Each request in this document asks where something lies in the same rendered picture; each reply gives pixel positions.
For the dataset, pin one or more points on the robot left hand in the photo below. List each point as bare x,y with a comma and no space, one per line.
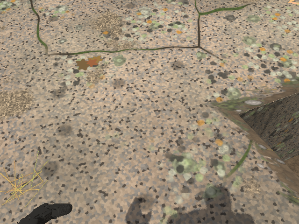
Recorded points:
45,212

